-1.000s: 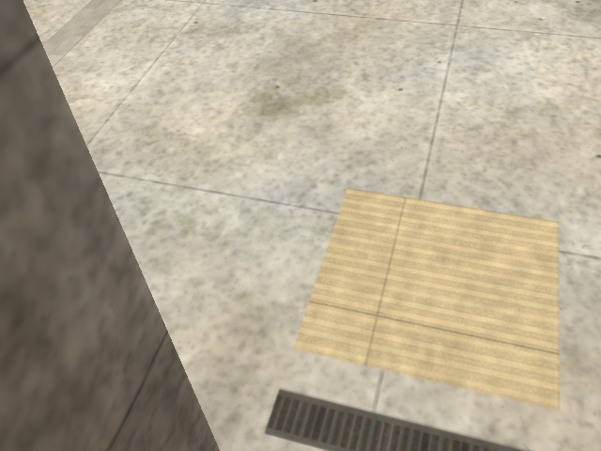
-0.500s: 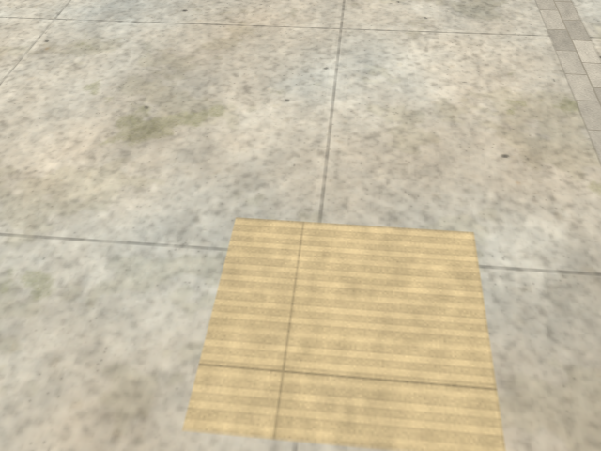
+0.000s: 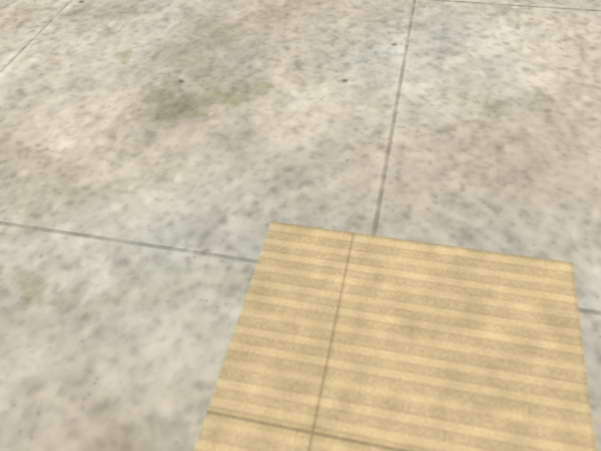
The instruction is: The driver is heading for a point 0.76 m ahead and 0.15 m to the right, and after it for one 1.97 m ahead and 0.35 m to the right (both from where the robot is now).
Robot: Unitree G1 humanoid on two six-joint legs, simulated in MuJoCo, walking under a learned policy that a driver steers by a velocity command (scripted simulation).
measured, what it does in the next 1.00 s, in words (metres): walks ahead: right foot, then left foot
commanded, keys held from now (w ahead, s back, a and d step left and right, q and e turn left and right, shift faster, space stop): w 0.54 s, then w+e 0.46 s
